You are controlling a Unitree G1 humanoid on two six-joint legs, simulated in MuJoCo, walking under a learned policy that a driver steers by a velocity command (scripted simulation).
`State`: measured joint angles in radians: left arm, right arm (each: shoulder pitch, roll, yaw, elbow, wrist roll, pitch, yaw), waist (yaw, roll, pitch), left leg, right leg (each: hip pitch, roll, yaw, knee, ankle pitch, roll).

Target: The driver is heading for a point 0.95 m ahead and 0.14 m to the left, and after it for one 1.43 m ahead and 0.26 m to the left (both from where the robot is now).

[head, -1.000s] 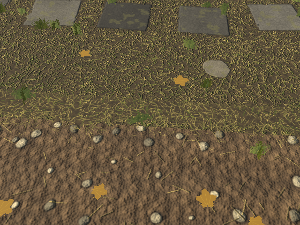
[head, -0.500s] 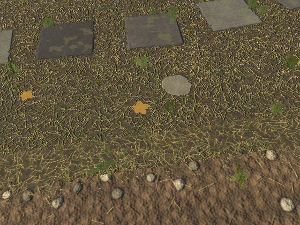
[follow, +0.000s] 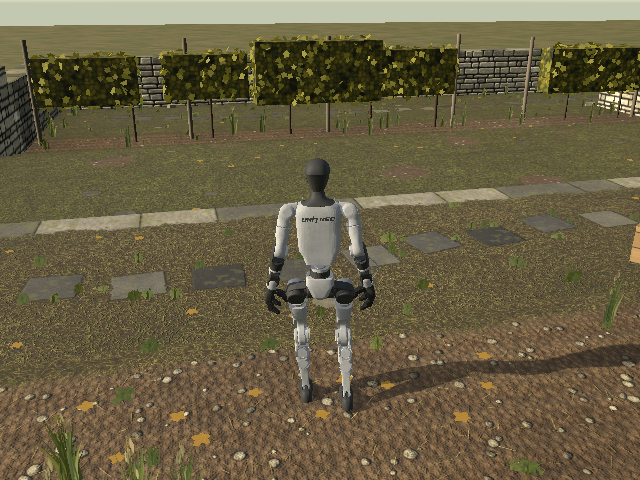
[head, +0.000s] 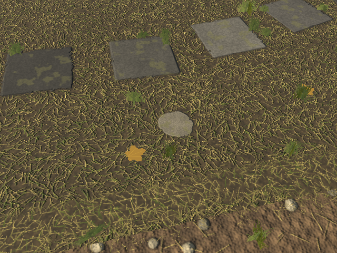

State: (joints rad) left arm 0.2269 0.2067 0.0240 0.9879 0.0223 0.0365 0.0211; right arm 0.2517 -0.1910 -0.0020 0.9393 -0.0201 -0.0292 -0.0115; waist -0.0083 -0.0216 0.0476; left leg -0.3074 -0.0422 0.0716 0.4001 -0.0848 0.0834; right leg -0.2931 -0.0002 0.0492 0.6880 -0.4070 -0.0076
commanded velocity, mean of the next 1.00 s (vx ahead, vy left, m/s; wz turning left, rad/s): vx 0.30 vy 0.00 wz -0.01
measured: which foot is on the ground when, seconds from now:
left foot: down 0.00-0.98, up 1.00-1.00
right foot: up 0.00-0.04, down 0.06-0.50, up 0.52-0.96, down 0.98-1.00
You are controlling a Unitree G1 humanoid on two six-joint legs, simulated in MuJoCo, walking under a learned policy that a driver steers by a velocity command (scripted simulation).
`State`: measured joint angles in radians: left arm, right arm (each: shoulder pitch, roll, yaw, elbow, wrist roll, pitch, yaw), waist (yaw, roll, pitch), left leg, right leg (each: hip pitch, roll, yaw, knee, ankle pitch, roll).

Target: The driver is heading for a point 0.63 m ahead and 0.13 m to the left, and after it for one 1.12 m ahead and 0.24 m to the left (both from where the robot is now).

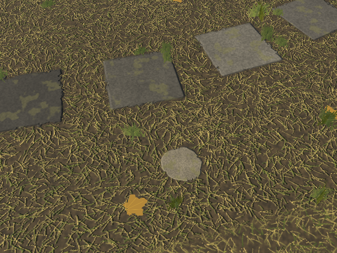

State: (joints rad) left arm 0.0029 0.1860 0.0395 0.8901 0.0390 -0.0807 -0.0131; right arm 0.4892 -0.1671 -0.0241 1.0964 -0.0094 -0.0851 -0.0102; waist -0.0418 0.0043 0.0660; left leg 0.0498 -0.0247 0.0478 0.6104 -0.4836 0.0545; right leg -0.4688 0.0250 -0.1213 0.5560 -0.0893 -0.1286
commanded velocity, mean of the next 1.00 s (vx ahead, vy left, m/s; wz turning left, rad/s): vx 0.13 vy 0.00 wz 0.37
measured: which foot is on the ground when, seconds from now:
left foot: up 0.00-0.46, down 0.48-0.98, up 1.00-1.00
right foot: down 0.00-0.48, up 0.50-0.96, down 0.98-1.00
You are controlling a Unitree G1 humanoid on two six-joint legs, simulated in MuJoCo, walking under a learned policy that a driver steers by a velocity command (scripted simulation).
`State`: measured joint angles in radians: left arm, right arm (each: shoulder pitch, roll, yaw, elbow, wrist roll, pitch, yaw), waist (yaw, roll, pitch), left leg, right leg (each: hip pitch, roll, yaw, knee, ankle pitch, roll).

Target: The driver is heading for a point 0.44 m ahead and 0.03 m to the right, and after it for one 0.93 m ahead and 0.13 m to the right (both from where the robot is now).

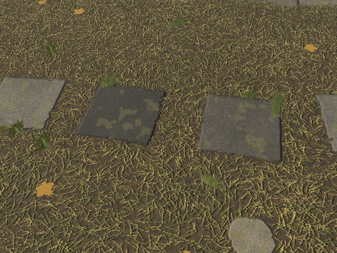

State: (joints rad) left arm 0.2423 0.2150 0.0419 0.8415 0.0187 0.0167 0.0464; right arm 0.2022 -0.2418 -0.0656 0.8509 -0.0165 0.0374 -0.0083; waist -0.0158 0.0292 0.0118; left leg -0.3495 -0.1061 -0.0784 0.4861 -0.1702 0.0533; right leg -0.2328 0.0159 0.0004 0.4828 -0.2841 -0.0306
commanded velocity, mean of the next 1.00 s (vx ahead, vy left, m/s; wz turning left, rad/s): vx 0.19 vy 0.00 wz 0.04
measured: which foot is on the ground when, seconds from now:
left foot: up 0.00-0.22, down 0.24-0.70, up 0.72-1.00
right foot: down 0.00-1.00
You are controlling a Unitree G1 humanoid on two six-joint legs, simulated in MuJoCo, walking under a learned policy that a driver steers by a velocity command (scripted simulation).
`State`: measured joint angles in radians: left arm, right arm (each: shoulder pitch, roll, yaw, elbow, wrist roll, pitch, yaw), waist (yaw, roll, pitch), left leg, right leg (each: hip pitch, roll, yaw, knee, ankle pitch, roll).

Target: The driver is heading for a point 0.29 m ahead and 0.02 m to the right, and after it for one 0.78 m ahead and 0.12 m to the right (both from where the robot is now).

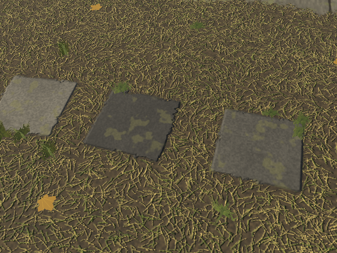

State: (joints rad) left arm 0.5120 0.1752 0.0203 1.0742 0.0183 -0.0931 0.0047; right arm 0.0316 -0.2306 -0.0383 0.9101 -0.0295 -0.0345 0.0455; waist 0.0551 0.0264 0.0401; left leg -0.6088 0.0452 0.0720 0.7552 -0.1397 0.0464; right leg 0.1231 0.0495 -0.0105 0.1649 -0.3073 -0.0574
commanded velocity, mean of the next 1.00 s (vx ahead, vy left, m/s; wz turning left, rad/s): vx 0.49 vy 0.00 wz -0.34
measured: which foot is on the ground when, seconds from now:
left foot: up 0.00-0.10, down 0.12-0.70, up 0.72-1.00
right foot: down 0.00-0.12, up 0.14-0.66, down 0.68-1.00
